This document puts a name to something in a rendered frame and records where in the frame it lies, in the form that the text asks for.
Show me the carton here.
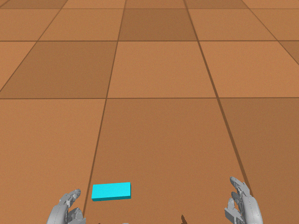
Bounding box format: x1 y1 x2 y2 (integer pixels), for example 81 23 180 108
92 182 131 201

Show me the right robot hand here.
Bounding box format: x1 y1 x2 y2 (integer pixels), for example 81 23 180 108
225 176 263 224

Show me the left robot hand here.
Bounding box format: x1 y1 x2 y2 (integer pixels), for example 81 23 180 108
46 189 86 224

